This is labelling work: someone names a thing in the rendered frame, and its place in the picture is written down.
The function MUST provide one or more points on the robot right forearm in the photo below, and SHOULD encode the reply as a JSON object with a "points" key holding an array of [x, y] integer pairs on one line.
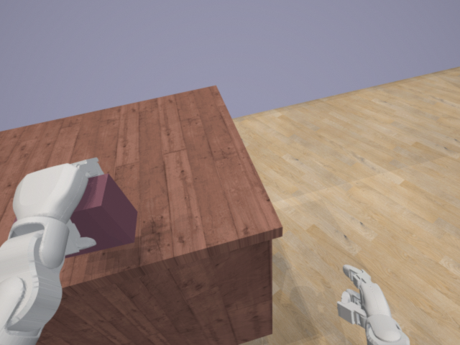
{"points": [[384, 330]]}

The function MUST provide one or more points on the table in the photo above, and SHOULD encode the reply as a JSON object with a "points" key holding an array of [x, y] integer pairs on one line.
{"points": [[200, 269]]}

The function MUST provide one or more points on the robot left forearm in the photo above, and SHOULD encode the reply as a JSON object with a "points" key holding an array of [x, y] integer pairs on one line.
{"points": [[30, 291]]}

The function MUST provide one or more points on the robot left hand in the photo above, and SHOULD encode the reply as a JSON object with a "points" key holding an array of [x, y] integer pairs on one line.
{"points": [[55, 192]]}

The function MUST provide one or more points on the sponge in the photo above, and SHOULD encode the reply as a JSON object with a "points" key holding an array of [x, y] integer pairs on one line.
{"points": [[104, 214]]}

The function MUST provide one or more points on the robot right hand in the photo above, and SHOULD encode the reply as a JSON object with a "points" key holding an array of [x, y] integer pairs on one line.
{"points": [[356, 308]]}

